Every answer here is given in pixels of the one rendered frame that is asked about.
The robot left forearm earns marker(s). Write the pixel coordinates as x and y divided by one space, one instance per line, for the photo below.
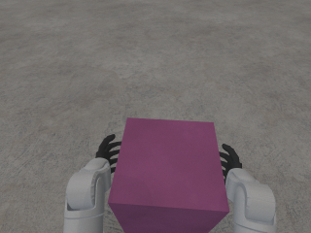
85 197

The robot right forearm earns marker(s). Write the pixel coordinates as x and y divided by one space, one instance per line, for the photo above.
254 203

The carton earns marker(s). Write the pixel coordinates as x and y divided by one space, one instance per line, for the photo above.
169 177

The robot left hand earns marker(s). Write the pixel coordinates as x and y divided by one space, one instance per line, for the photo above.
104 150

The robot right hand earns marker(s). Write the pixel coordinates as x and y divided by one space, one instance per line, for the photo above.
232 159

